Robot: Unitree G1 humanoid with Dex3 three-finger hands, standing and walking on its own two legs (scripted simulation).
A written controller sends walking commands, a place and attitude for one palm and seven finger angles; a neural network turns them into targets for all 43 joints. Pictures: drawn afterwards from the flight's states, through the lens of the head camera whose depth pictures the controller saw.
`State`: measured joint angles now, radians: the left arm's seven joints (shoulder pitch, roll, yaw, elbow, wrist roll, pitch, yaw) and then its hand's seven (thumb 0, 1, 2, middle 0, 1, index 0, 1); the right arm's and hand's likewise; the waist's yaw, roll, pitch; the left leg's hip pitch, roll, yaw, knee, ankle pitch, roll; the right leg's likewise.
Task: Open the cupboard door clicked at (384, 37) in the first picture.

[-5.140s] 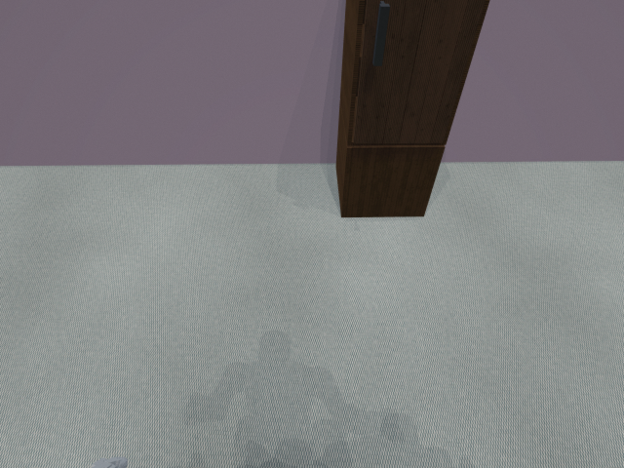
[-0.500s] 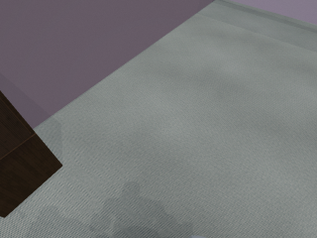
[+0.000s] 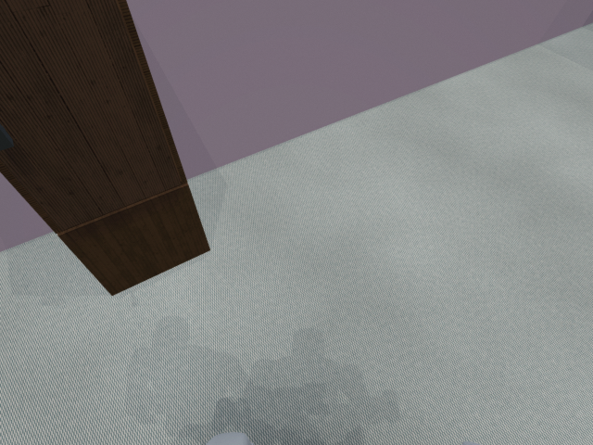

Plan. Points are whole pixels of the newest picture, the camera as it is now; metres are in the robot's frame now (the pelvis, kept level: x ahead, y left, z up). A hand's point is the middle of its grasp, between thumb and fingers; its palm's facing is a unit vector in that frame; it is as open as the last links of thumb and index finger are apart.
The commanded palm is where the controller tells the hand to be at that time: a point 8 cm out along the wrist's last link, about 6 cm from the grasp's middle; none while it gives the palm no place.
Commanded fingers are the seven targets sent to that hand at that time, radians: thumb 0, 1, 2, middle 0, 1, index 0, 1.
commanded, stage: turn to face it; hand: left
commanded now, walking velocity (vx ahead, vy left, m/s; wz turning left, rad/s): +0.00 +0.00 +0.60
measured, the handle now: out of the picture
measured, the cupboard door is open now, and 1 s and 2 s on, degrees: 0 0 0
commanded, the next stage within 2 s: take the last steps up to it in 0.94 s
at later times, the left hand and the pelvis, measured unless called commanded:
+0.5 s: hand out of the picture +0.05 +0.22 -0.14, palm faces +0.28 -0.91 -0.30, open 7.4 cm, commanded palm none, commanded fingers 0.00 0.90 0.90 -0.20 -0.30 -0.20 -0.30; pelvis -0.02 -0.02 -0.01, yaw +17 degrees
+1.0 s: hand out of the picture -0.16 +0.20 -0.19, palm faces +0.53 -0.81 -0.24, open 7.4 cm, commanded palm none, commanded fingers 0.00 0.90 0.90 -0.20 -0.30 -0.20 -0.30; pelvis -0.06 +0.01 +0.00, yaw +30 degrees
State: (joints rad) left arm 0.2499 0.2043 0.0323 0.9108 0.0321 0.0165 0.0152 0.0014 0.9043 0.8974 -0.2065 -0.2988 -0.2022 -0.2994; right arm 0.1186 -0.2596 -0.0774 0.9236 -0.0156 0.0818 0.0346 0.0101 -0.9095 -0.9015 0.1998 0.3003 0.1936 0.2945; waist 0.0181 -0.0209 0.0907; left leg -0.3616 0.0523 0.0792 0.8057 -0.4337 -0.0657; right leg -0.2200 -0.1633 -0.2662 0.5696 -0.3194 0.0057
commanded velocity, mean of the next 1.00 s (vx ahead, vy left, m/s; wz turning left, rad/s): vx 0.00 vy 0.00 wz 0.45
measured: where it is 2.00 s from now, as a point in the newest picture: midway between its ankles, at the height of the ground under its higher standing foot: outside the picture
